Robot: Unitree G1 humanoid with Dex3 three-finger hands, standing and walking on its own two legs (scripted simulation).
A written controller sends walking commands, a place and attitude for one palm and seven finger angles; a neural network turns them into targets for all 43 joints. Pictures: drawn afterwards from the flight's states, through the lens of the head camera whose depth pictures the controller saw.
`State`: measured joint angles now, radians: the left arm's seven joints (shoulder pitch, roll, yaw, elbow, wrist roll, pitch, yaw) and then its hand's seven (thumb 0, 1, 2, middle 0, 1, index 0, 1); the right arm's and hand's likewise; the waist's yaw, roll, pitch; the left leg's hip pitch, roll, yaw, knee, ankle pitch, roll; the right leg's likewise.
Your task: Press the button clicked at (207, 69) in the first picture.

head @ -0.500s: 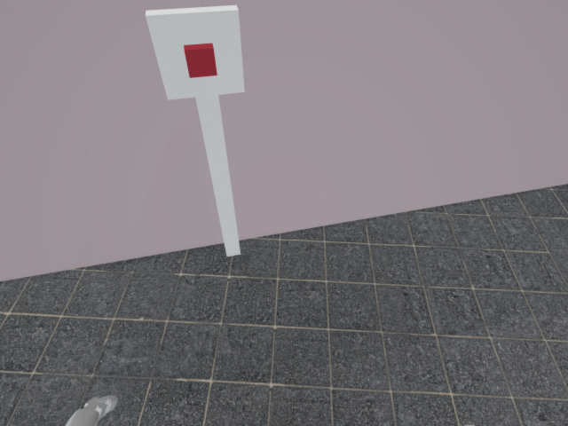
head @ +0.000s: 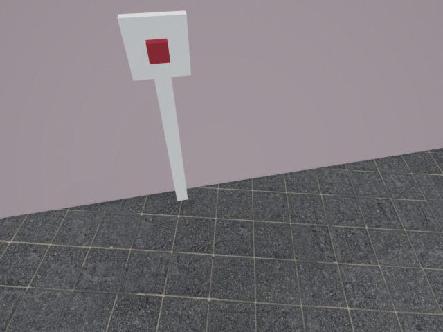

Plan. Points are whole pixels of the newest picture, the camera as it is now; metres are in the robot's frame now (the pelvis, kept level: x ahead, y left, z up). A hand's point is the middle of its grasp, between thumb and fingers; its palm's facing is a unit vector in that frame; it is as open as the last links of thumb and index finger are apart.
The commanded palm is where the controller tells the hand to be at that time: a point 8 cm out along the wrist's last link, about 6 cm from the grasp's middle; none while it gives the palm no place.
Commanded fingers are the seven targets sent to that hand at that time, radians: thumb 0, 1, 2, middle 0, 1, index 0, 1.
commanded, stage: stand and wait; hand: left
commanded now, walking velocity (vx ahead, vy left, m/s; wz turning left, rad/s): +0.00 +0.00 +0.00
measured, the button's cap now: (158, 51) +0.86 +0.26 +0.09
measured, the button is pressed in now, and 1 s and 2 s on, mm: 0 0 0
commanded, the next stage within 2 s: look at it before walking up in 0.44 s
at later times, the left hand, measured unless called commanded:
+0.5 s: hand out of the picture +0.06 +0.24 -0.15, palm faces -0.03 -0.94 -0.33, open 7.4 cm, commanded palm none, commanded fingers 0.00 0.90 0.90 -0.20 -0.30 -0.20 -0.30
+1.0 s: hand out of the picture +0.06 +0.24 -0.15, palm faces -0.03 -0.94 -0.33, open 7.4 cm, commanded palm none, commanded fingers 0.00 0.90 0.90 -0.20 -0.30 -0.20 -0.30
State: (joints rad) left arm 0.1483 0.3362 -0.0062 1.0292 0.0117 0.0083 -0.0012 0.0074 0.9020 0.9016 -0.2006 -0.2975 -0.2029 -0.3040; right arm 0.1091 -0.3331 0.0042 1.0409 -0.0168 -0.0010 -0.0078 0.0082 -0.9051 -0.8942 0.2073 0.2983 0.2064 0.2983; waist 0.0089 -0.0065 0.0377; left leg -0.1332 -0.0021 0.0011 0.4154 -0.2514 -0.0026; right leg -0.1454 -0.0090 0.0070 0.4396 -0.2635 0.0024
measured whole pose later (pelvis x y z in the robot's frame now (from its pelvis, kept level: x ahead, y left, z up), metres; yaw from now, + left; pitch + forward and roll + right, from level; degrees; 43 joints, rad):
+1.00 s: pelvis -0.01 +0.00 +0.00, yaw +0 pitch -2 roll +0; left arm 0.13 0.34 0.00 1.09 0.01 -0.01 0.00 0.01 0.90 0.90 -0.20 -0.30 -0.20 -0.30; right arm 0.12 -0.33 0.01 1.11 -0.01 -0.01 0.00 0.01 -0.91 -0.89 0.21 0.30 0.21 0.30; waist 0.00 -0.01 0.04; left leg -0.13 0.01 0.00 0.36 -0.20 -0.01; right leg -0.14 0.00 0.01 0.37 -0.21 0.00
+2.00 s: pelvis -0.05 -0.02 +0.00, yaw +12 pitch -2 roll +1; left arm 0.31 0.18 0.02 1.01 0.02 0.00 0.02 0.00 0.91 0.90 -0.20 -0.30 -0.20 -0.30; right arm 0.29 -0.22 -0.06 1.05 -0.03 0.05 0.00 0.01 -0.91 -0.89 0.20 0.30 0.20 0.30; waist 0.00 0.02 -0.03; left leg -0.44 -0.03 -0.04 0.87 -0.36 0.00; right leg -0.12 0.00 -0.01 0.44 -0.29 -0.02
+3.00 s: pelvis +0.24 -0.05 -0.01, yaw +10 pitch -1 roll -1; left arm 0.15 0.16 0.07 1.04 0.01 -0.08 0.02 -0.03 0.95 0.90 -0.20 -0.30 -0.20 -0.30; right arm 0.34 -0.16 -0.07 1.11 -0.03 -0.01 -0.02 0.01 -0.91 -0.89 0.20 0.30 0.20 0.30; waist -0.04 0.03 0.05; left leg -0.47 0.14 0.05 1.23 -0.33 0.00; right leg -0.26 0.00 -0.20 0.50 -0.23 -0.07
